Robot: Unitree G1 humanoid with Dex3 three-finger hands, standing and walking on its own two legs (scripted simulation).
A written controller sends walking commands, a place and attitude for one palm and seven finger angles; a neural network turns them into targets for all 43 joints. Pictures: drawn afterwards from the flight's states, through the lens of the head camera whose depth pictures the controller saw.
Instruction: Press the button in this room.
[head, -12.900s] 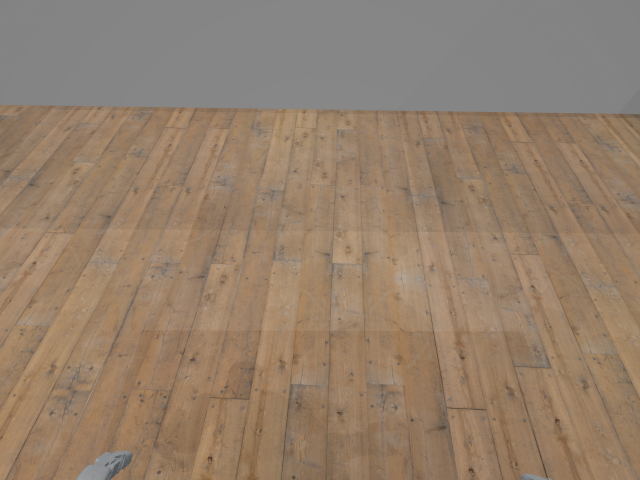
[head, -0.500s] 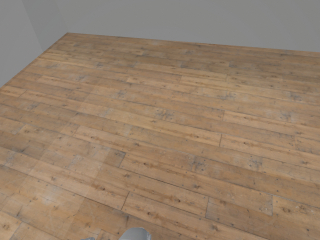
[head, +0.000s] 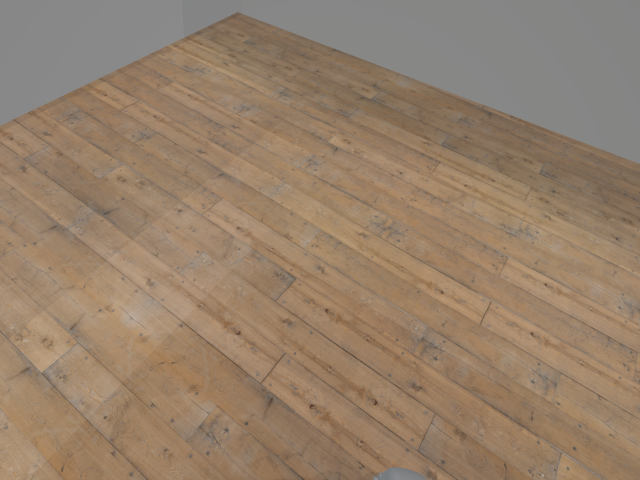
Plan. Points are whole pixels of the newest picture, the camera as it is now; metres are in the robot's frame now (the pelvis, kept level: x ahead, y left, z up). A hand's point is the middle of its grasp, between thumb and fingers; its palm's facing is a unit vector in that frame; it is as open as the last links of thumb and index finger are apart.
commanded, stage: turn or walk to find it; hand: left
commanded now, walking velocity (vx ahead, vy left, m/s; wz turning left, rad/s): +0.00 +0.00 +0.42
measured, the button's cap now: out of the picture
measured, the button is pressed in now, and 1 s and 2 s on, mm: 0 0 0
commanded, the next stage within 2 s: none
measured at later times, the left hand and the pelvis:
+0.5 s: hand out of the picture +0.01 +0.14 -0.14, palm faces +0.24 -0.93 -0.28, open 7.4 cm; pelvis -0.03 -0.06 +0.00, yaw +14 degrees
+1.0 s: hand out of the picture -0.14 +0.19 -0.17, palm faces +0.48 -0.84 -0.24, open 7.4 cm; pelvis -0.09 -0.02 +0.00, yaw +26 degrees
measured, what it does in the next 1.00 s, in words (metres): steps on the spot, turning left: right foot, then left foot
